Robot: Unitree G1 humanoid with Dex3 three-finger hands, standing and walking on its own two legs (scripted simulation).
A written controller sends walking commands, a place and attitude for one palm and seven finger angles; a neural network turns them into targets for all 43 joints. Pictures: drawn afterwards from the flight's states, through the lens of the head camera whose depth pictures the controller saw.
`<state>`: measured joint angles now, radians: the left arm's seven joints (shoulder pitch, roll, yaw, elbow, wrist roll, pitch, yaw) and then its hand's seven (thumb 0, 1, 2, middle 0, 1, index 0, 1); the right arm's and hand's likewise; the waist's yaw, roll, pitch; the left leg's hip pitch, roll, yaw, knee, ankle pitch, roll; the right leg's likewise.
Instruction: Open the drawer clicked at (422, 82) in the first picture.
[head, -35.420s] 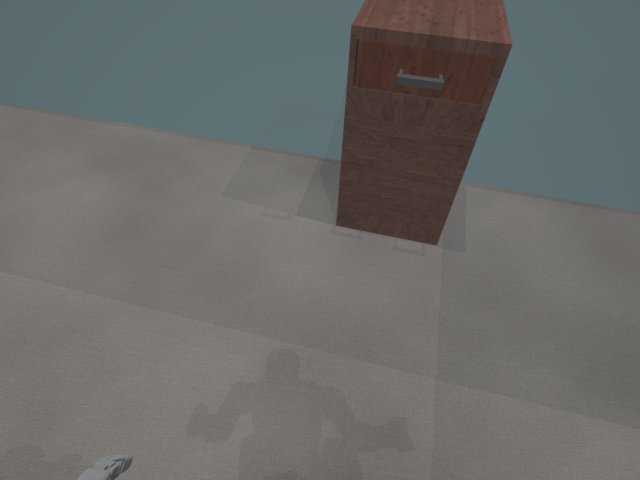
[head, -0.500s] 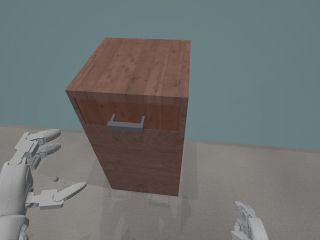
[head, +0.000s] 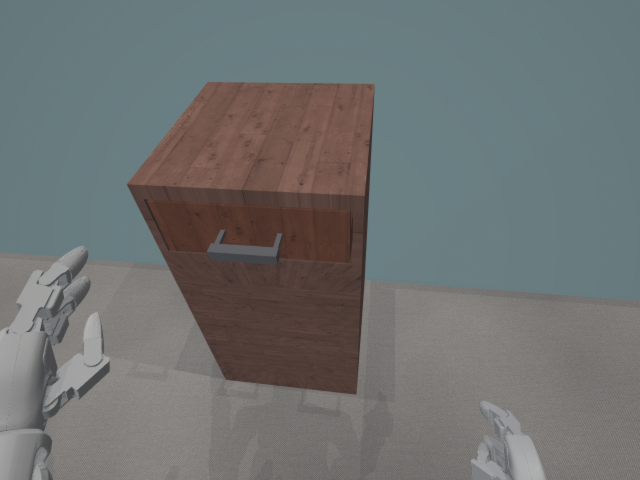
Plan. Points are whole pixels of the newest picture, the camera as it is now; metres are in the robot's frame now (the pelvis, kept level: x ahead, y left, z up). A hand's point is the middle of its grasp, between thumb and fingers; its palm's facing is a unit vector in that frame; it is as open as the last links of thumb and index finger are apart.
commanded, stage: draw the hand back to the body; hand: left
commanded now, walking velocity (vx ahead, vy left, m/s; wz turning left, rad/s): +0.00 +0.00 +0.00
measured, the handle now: (247, 245) +0.53 +0.22 -0.06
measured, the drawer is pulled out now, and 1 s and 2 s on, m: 0.00 0.00 0.00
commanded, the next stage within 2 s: step back with the hand held close in 0.04 s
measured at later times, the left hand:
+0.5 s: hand (105, 360) +0.19 +0.24 +0.13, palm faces +0.25 -0.84 -0.48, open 7.4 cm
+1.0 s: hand out of the picture +0.11 +0.29 +0.15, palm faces +0.38 -0.80 -0.47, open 7.4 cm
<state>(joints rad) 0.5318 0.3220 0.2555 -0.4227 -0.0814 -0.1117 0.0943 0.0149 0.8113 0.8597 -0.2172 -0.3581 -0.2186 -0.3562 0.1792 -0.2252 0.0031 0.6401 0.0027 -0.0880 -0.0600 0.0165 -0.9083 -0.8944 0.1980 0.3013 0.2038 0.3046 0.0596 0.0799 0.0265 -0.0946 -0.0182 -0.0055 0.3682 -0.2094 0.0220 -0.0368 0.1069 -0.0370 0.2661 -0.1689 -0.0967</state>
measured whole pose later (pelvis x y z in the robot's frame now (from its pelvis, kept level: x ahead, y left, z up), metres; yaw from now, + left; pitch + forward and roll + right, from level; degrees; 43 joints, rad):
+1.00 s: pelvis -0.07 +0.04 -0.01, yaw +1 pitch +6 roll -1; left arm 0.68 0.38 0.38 -0.66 -0.02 -0.17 0.15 0.02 0.89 0.90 -0.21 -0.30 -0.22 -0.30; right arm 0.23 -0.18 0.00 0.56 -0.03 -0.08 -0.06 0.02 -0.91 -0.89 0.20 0.30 0.21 0.30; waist 0.01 -0.02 -0.06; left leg -0.47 -0.07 0.00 0.48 -0.12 0.09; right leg -0.27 0.07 0.05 0.68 -0.38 0.00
